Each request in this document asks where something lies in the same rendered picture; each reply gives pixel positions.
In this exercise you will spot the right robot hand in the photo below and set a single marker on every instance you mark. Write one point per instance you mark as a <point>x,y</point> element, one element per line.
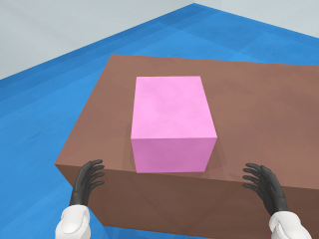
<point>268,189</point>

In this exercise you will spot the robot left forearm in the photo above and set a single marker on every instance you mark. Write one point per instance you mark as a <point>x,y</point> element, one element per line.
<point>74,223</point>

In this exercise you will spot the left robot hand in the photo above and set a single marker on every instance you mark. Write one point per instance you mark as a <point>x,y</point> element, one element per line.
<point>83,185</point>

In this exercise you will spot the carton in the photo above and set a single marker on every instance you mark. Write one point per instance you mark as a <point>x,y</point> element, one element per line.
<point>172,128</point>

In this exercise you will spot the robot right forearm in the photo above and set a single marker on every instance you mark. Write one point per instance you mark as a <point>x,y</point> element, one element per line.
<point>287,225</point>

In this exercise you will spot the pedestal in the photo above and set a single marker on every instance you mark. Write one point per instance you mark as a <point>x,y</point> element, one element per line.
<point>263,113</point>

